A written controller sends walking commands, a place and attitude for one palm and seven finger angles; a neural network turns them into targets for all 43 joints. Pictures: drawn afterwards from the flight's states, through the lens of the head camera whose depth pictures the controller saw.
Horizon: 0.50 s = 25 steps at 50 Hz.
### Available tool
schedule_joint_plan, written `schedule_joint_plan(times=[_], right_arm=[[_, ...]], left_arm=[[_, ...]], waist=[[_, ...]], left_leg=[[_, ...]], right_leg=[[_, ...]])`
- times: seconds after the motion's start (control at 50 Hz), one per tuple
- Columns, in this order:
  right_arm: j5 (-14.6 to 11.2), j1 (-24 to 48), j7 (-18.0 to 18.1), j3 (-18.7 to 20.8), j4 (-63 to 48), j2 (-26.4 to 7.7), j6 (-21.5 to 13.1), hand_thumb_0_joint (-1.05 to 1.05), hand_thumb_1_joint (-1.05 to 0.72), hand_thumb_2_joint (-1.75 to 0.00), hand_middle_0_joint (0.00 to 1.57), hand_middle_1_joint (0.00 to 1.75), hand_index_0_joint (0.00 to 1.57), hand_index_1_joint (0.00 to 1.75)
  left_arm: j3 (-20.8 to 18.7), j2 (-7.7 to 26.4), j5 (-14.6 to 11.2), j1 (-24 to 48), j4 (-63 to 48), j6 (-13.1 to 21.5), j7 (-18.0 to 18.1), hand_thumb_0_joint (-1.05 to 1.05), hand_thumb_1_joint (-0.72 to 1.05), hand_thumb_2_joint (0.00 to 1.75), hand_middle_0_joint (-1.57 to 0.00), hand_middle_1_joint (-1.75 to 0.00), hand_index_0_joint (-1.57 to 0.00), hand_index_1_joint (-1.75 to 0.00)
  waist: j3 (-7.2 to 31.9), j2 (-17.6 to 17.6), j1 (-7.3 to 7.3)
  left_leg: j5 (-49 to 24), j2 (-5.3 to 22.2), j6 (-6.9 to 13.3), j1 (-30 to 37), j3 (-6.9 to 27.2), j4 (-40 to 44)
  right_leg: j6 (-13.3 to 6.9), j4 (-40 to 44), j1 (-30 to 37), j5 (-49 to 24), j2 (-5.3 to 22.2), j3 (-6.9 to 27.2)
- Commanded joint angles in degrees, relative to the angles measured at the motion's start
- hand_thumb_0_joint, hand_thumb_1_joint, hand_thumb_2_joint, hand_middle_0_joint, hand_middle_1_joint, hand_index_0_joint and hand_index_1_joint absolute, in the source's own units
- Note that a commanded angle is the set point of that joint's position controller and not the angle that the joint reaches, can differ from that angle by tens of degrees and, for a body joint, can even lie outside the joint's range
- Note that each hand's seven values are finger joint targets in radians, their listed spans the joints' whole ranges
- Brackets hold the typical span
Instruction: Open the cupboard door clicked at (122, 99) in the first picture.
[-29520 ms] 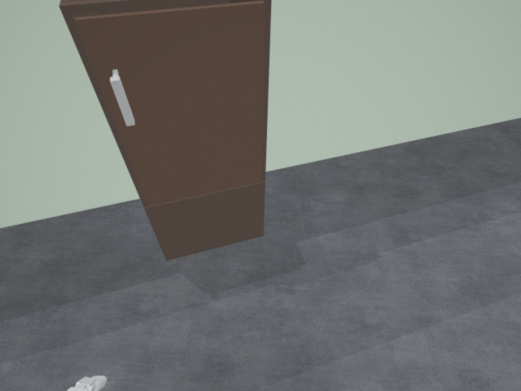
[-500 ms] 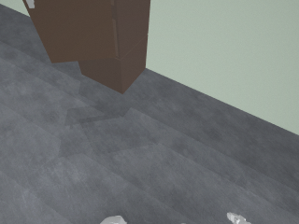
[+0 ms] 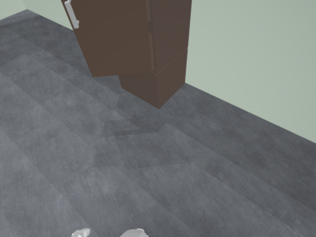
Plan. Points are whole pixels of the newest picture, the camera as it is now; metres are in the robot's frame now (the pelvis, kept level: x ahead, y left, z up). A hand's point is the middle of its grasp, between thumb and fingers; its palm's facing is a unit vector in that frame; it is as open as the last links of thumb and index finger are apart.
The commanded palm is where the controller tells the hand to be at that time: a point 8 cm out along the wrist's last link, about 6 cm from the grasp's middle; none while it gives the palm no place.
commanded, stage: turn to face it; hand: left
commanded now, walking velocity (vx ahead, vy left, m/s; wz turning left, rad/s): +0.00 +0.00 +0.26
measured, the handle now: (72, 13) +1.06 +0.47 +0.06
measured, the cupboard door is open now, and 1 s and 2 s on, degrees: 43 43 43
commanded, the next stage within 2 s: take the last steps up to it in 0.02 s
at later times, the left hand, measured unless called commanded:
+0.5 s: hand out of the picture +0.01 +0.25 -0.17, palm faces +0.20 -0.96 -0.20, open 7.4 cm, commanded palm none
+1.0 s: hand (92, 194) +0.26 +0.24 -0.15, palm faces +0.23 -0.95 -0.22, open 7.1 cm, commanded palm none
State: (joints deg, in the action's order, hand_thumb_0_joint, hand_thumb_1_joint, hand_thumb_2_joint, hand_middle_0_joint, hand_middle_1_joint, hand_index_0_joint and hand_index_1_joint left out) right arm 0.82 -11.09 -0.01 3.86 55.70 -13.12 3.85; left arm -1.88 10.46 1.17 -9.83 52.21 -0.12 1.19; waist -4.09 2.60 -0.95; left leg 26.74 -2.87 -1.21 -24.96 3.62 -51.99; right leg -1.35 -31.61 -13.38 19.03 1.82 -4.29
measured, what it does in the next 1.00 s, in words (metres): walks ahead: left foot, then right foot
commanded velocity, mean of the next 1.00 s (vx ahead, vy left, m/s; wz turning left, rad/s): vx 0.27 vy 0.09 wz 0.09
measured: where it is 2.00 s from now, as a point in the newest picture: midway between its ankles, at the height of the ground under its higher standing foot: (140, 180)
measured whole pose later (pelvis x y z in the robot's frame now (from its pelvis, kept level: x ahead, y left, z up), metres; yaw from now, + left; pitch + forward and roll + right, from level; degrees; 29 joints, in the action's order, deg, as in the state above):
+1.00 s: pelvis +0.22 +0.04 +0.01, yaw +10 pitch +0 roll +1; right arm 1.2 -18.2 0.2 2.6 63.7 -9.5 -0.3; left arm -3.8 8.8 0.5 -11.2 57.5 4.9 1.3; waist -4.0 0.7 -1.0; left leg 16.9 4.4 -0.4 -27.0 -1.7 -60.7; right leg -3.0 -24.8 -11.0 14.1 1.6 -10.0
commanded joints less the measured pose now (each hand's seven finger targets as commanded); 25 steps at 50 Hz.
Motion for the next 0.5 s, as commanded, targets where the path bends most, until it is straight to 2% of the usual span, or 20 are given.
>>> schedule_joint_plan(times=[0.0,0.02,0.06,0.1,0.16,0.18,0.22,0.24,0.26,0.28,0.3,0.32,0.34,0.36,0.38,0.42,0.44,0.46,0.48], right_arm=[[-0.04,1.16,-0.44,1.13,-3.31,-4.16,-0.99,0.0,-0.9,-0.9,0.2,0.3,0.2,0.3],[-0.16,1.7,-0.47,0.99,-3.23,-3.52,-0.98,0.0,-0.9,-0.9,0.2,0.3,0.2,0.3],[-0.36,3.08,-0.54,0.67,-2.94,-2.68,-1.0,0.0,-0.9,-0.9,0.2,0.3,0.2,0.3],[-0.37,4.23,-0.44,0.22,-2.66,-1.76,-1.16,0.0,-0.9,-0.9,0.2,0.3,0.2,0.3],[-0.21,6.02,-0.79,-0.2,-2.97,-1.29,-2.04,0.0,-0.9,-0.9,0.2,0.3,0.2,0.3],[-0.16,6.32,-0.86,-0.34,-3.06,-1.33,-2.34,0.0,-0.9,-0.9,0.2,0.3,0.2,0.3],[-0.06,5.9,-1.09,-0.38,-3.04,-1.65,-2.82,0.0,-0.9,-0.9,0.2,0.3,0.2,0.3],[-0.01,4.94,-1.14,-0.44,-2.87,-2.0,-3.08,0.0,-0.9,-0.9,0.2,0.3,0.2,0.3],[0.09,3.5,-1.19,-0.4,-2.41,-1.89,-3.37,0.0,-0.9,-0.9,0.2,0.3,0.2,0.3],[0.16,0.25,-1.01,-0.43,-1.31,-2.26,-3.73,0.0,-0.9,-0.9,0.2,0.3,0.2,0.3],[0.23,-3.98,-0.69,0.04,-0.1,-4.38,-4.22,0.0,-0.9,-0.9,0.2,0.3,0.2,0.3],[0.89,-9.35,-0.18,1.48,0.98,-9.73,-4.6,0.0,-0.9,-0.9,0.2,0.3,0.2,0.3],[1.14,-15.13,0.47,2.01,2.12,-12.88,-4.36,0.0,-0.9,-0.9,0.2,0.3,0.2,0.3],[0.85,-15.2,0.9,1.62,2.25,-11.82,-4.16,0.0,-0.9,-0.9,0.2,0.3,0.2,0.3],[0.89,-12.33,1.03,0.65,1.47,-8.89,-4.71,0.0,-0.9,-0.9,0.2,0.3,0.2,0.3],[0.7,-7.6,1.31,-0.33,-0.18,-6.37,-5.61,0.0,-0.9,-0.9,0.2,0.3,0.2,0.3],[0.63,-7.11,1.31,-0.65,-0.07,-5.64,-6.12,0.0,-0.9,-0.9,0.2,0.3,0.2,0.3],[0.46,-7.35,1.31,-0.7,0.19,-5.43,-6.57,0.0,-0.9,-0.9,0.2,0.3,0.2,0.3],[0.37,-8.36,1.34,-0.79,0.71,-5.16,-6.96,0.0,-0.9,-0.9,0.2,0.3,0.2,0.3]], left_arm=[[-2.2,9.23,-0.28,-1.66,-2.85,1.34,0.84,0.0,0.9,0.9,-0.2,-0.3,-0.2,-0.3],[-2.16,9.11,-0.23,-2.7,-2.47,1.45,0.81,0.0,0.9,0.9,-0.2,-0.3,-0.2,-0.3],[-2.4,9.48,0.06,-4.78,-1.51,1.52,0.87,0.0,0.9,0.9,-0.2,-0.3,-0.2,-0.3],[-2.53,9.99,0.22,-6.85,-0.23,1.55,0.83,0.0,0.9,0.9,-0.2,-0.3,-0.2,-0.3],[-3.28,10.97,0.53,-10.05,1.71,1.87,0.54,0.0,0.9,0.9,-0.2,-0.3,-0.2,-0.3],[-3.61,11.77,0.57,-10.35,2.2,1.92,0.39,0.0,0.9,0.9,-0.2,-0.3,-0.2,-0.3],[-3.91,12.43,0.58,-10.5,3.01,2.12,-0.09,0.0,0.9,0.9,-0.2,-0.3,-0.2,-0.3],[-4.0,12.64,0.53,-9.85,3.22,2.13,-0.26,0.0,0.9,0.9,-0.2,-0.3,-0.2,-0.3],[-4.02,12.39,0.55,-9.06,3.49,2.02,-0.45,0.0,0.9,0.9,-0.2,-0.3,-0.2,-0.3],[-4.03,12.2,0.29,-7.11,3.34,1.8,-0.65,0.0,0.9,0.9,-0.2,-0.3,-0.2,-0.3],[-3.82,11.03,-0.06,-5.48,2.77,1.53,-1.03,0.0,0.9,0.9,-0.2,-0.3,-0.2,-0.3],[-3.29,7.35,-0.47,-4.94,1.28,1.29,-1.58,0.0,0.9,0.9,-0.2,-0.3,-0.2,-0.3],[-2.11,5.13,-0.13,-0.33,-1.23,1.33,-1.53,0.0,0.9,0.9,-0.2,-0.3,-0.2,-0.3],[-2.01,6.17,0.12,2.81,-2.07,1.43,-1.44,0.0,0.9,0.9,-0.2,-0.3,-0.2,-0.3],[-2.22,5.96,0.53,2.45,-0.96,1.35,-1.43,0.0,0.9,0.9,-0.2,-0.3,-0.2,-0.3],[-2.19,5.89,0.55,0.23,1.22,1.09,-2.15,0.0,0.9,0.9,-0.2,-0.3,-0.2,-0.3],[-2.02,5.27,0.57,-1.48,2.17,0.93,-2.32,0.0,0.9,0.9,-0.2,-0.3,-0.2,-0.3],[-1.82,5.14,0.52,-2.99,2.89,0.96,-2.48,0.0,0.9,0.9,-0.2,-0.3,-0.2,-0.3],[-1.7,4.92,0.52,-3.17,3.13,0.94,-2.46,0.0,0.9,0.9,-0.2,-0.3,-0.2,-0.3]], waist=[[3.61,-13.52,0.38],[3.72,-12.4,0.69],[3.74,-12.34,1.66],[4.12,-12.04,2.48],[4.21,-11.96,4.42],[4.01,-12.58,4.67],[3.51,-12.84,4.45],[2.98,-12.51,3.73],[2.36,-12.5,2.72],[2.64,-11.19,0.87],[3.35,-5.99,-1.54],[5.71,9.64,-3.9],[4.21,16.36,-6.15],[1.92,8.78,-5.78],[1.27,8.49,-4.14],[-2.08,5.5,-1.04],[-2.81,3.56,0.03],[-1.28,2.43,0.72],[-0.88,2.32,0.93]], left_leg=[[-2.01,3.42,-1.81,-7.43,-1.23,-14.71],[-2.38,3.42,-2.07,-6.82,-2.05,-12.87],[-1.75,3.34,-2.35,-5.16,-3.68,-7.52],[-0.77,3.22,-2.34,-2.96,-4.83,-1.46],[-0.08,3.18,-1.9,-1.61,-6.67,6.19],[0.42,3.29,-1.61,-1.29,-6.93,8.38],[-0.61,3.13,-1.03,0.86,-8.02,12.31],[-2.13,3.12,-0.71,3.68,-8.48,15.41],[-4.22,2.69,-0.34,8.03,-9.4,19.51],[-7.69,2.0,0.26,14.39,-10.2,24.82],[-8.8,3.15,1.82,23.01,-7.7,29.25],[-5.7,15.1,7.06,30.9,9.09,33.81],[-8.8,23.8,13.42,31.96,21.01,39.08],[-8.5,25.08,15.61,28.92,19.44,39.24],[-5.6,22.26,14.68,24.71,17.32,40.49],[-6.3,19.04,12.79,18.91,12.69,42.3],[-9.33,17.62,12.09,17.68,9.85,43.03],[-12.78,16.46,11.7,18.66,7.58,42.94],[-17.27,15.85,11.77,19.82,5.97,42.72]], right_leg=[[-6.04,11.76,7.86,-34.27,15.18,8.51],[-5.67,11.32,8.54,-36.4,14.79,6.87],[-5.56,10.98,10.04,-37.83,15.0,5.43],[-6.0,10.35,10.92,-39.28,15.29,5.36],[-6.62,11.49,13.3,-31.59,17.8,8.32],[-7.01,11.71,13.75,-29.07,18.71,8.82],[-6.9,12.21,12.26,-21.98,19.4,8.98],[-6.41,11.93,10.05,-17.58,19.43,8.61],[-5.18,11.05,6.42,-12.53,18.52,7.29],[-3.66,9.24,2.01,-7.48,16.84,5.13],[-1.2,2.64,-5.01,-3.7,13.64,1.45],[2.17,-11.71,-15.95,5.68,6.02,-5.16],[2.94,-25.39,-25.34,16.95,1.7,-4.71],[1.74,-31.34,-27.3,15.66,4.03,0.26],[1.44,-33.73,-26.86,11.88,5.24,2.08],[1.48,-35.37,-24.66,3.97,6.14,3.45],[1.62,-34.84,-23.48,1.17,5.89,3.1],[1.89,-34.17,-22.58,-0.88,5.64,2.58],[2.22,-32.86,-22.86,-2.14,5.49,2.25]])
